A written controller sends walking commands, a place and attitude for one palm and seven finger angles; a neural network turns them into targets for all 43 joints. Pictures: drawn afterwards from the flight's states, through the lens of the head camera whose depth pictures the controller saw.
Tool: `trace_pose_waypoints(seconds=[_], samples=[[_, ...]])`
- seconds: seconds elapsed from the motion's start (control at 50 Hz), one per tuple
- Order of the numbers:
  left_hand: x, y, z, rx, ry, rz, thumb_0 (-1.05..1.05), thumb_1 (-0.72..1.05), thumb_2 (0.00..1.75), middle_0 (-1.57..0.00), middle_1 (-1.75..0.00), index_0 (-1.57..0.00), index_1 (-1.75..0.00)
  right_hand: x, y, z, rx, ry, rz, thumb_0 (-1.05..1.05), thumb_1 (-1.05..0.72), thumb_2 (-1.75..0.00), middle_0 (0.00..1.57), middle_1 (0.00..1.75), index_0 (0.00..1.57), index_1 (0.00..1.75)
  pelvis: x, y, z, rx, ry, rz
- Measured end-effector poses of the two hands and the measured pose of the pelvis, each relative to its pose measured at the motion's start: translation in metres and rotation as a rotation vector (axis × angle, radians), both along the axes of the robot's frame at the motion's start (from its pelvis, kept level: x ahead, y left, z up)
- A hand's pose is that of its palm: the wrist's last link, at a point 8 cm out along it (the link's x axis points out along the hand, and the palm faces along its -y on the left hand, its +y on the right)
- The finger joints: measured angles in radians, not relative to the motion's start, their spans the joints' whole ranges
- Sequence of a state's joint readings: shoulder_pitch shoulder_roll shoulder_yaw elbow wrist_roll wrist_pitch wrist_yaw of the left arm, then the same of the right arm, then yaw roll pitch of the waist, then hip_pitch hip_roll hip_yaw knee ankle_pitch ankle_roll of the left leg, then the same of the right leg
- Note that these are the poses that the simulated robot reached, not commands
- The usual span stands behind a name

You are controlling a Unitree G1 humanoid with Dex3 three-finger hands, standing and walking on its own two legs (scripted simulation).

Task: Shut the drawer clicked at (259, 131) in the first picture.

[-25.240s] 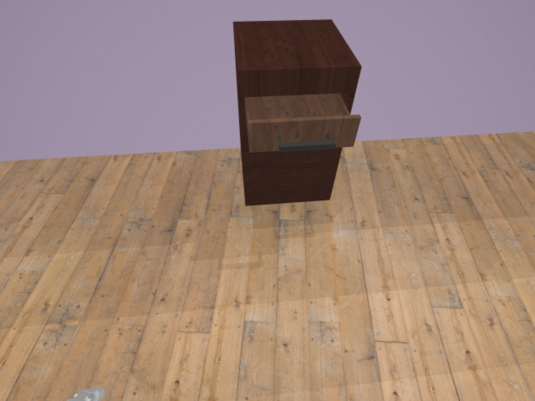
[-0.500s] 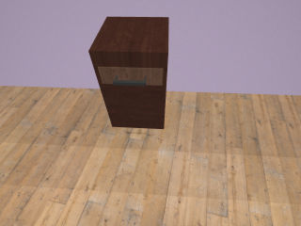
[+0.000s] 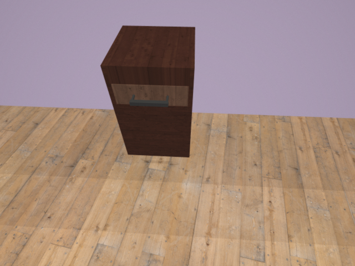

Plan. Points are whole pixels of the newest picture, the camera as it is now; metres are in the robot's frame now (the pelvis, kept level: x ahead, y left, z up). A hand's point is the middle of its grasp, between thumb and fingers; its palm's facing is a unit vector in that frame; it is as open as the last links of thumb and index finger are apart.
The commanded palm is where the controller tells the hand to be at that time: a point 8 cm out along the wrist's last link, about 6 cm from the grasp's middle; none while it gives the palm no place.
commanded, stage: look to check the result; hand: left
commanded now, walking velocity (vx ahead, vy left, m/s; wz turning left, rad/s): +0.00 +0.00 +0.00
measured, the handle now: (149, 100) +0.90 +0.19 -0.23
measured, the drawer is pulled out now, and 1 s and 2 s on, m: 0.00 0.00 0.00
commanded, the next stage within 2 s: stand and wait in 0.58 s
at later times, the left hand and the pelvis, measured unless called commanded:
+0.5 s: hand out of the picture +0.01 +0.17 -0.17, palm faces +0.04 -0.98 -0.20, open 7.4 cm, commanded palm none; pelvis +0.01 -0.01 +0.00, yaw +0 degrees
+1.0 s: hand out of the picture +0.03 +0.17 -0.17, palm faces +0.03 -0.97 -0.22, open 7.4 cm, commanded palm none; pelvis +0.02 -0.01 +0.00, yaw +0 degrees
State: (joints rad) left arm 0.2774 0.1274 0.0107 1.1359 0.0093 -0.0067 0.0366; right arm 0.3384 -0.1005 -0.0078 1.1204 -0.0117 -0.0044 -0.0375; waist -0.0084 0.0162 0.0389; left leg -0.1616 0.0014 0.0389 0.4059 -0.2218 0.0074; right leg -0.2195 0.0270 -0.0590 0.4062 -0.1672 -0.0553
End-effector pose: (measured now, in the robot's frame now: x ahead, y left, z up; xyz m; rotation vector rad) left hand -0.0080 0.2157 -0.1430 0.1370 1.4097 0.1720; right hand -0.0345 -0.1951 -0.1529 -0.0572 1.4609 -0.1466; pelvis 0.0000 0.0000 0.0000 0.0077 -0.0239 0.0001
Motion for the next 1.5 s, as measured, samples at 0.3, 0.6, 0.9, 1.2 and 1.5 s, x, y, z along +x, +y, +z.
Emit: trace_pose_waypoints(seconds=[0.3, 0.6, 0.9, 1.2, 1.5], samples=[[0.007, -0.003, 0.0, -0.004, 0.011, 0.003, 0.01, 0.91, 0.9, -0.2, -0.3, -0.2, -0.3, 0.009, -0.013, 0.002, -0.029, 0.008, 0.003, 0.01, -0.91, -0.9, 0.2, 0.3, 0.2, 0.3, 0.009, -0.002, 0.001, -0.001, 0.0, 0.0], [0.021, -0.001, 0.003, 0.013, -0.01, -0.003, 0.01, 0.9, 0.9, -0.2, -0.3, -0.2, -0.3, 0.024, -0.018, 0.002, -0.03, -0.01, 0.012, 0.01, -0.9, -0.9, 0.2, 0.3, 0.2, 0.3, 0.016, -0.006, 0.002, -0.001, -0.002, 0.001], [0.03, -0.002, 0.004, 0.022, -0.021, -0.008, 0.01, 0.9, 0.9, -0.2, -0.3, -0.2, -0.3, 0.03, -0.029, 0.002, -0.043, -0.012, 0.018, 0.01, -0.9, -0.9, 0.2, 0.3, 0.2, 0.3, 0.02, -0.011, 0.002, 0.0, -0.002, 0.001], [0.033, -0.001, 0.006, 0.03, -0.015, -0.011, 0.01, 0.9, 0.9, -0.2, -0.3, -0.2, -0.3, 0.031, -0.037, 0.003, -0.051, -0.003, 0.023, 0.01, -0.9, -0.9, 0.2, 0.3, 0.2, 0.3, 0.022, -0.014, 0.002, -0.001, 0.002, 0.001], [0.042, 0.001, 0.007, 0.041, -0.034, -0.015, 0.01, 0.9, 0.9, -0.2, -0.3, -0.2, -0.3, 0.04, -0.043, 0.003, -0.058, -0.016, 0.029, 0.01, -0.9, -0.9, 0.2, 0.3, 0.2, 0.3, 0.024, -0.016, 0.003, -0.001, 0.001, 0.002]])
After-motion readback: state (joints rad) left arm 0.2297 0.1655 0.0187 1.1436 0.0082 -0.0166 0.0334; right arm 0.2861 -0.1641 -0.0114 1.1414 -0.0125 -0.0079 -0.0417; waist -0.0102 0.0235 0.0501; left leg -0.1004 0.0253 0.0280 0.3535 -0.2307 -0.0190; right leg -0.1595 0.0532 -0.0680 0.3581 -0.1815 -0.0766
